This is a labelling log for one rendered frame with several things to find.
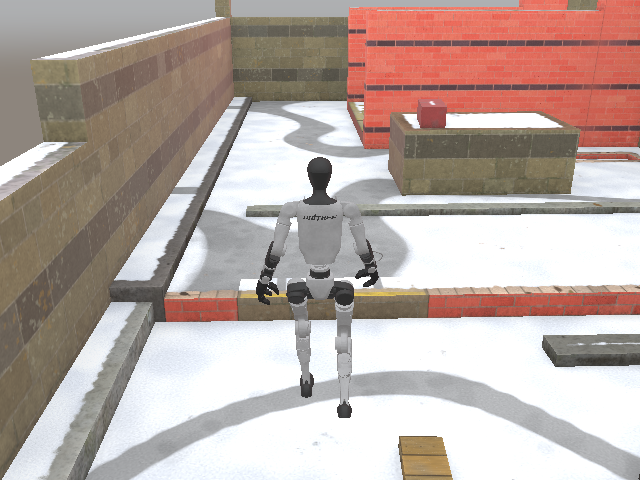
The robot right forearm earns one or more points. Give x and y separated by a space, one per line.
369 260

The left robot upper arm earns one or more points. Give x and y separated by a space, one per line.
288 210

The robot head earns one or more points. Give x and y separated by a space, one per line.
319 172

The left robot hand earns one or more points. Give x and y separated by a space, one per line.
261 289

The right robot upper arm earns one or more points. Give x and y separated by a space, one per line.
351 210

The right robot hand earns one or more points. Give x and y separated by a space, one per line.
363 273

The robot left forearm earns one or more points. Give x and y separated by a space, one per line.
269 266

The robot left foot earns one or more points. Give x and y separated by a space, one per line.
306 389

